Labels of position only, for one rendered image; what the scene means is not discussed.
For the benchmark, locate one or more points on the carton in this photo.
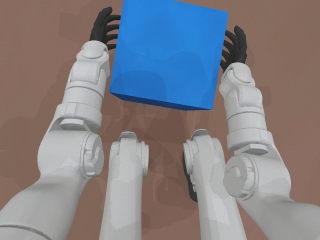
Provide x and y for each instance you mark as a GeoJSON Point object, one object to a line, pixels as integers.
{"type": "Point", "coordinates": [168, 54]}

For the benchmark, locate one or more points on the right robot hand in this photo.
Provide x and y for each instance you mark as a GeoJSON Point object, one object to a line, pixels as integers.
{"type": "Point", "coordinates": [237, 50]}

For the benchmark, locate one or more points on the robot right shin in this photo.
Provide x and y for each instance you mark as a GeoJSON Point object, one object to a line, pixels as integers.
{"type": "Point", "coordinates": [216, 143]}

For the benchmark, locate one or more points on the left robot upper arm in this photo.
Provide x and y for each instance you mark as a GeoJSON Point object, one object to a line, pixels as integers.
{"type": "Point", "coordinates": [46, 209]}

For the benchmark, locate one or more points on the robot right thigh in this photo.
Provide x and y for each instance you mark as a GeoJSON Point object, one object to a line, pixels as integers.
{"type": "Point", "coordinates": [219, 215]}

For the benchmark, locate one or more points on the left robot hand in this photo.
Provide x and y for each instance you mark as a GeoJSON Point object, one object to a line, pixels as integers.
{"type": "Point", "coordinates": [100, 28]}

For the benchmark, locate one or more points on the left robot forearm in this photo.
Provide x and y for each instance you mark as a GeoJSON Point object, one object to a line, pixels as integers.
{"type": "Point", "coordinates": [80, 109]}

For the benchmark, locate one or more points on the right robot forearm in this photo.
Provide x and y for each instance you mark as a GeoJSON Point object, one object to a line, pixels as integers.
{"type": "Point", "coordinates": [245, 114]}

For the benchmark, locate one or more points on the right robot upper arm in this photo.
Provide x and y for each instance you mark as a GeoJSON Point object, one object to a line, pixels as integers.
{"type": "Point", "coordinates": [261, 185]}

